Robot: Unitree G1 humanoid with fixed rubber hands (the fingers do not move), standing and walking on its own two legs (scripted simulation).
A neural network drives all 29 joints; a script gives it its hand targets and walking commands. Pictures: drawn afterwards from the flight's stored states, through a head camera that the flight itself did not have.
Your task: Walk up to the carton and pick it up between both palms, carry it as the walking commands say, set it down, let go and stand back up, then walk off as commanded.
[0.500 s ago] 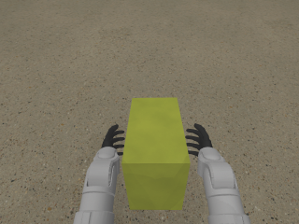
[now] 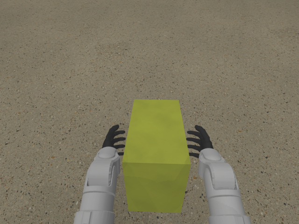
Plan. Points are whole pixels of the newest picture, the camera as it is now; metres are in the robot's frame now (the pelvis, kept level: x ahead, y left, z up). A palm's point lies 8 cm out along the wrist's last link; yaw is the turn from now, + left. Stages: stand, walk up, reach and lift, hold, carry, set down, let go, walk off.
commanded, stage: carry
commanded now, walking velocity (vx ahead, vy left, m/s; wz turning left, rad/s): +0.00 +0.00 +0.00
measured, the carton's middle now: (155, 151) +0.38 +0.00 -0.10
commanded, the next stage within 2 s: none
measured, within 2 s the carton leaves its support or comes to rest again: neither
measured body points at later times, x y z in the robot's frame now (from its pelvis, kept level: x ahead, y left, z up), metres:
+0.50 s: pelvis +0.25 -0.01 +0.01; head +0.29 -0.01 +0.46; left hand +0.58 +0.11 +0.03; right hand +0.57 -0.15 +0.03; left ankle +0.24 +0.10 -0.71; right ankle +0.10 -0.10 -0.70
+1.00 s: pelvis +0.53 -0.02 +0.00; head +0.56 -0.01 +0.44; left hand +0.85 +0.10 +0.02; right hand +0.84 -0.16 +0.02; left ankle +0.53 +0.07 -0.72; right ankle +0.34 -0.11 -0.70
